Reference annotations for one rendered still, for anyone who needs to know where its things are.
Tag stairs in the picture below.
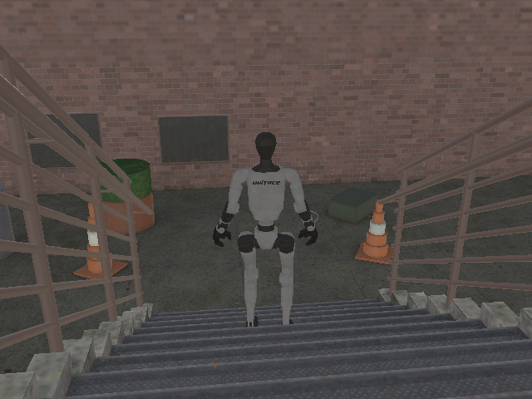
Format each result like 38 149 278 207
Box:
42 299 532 399

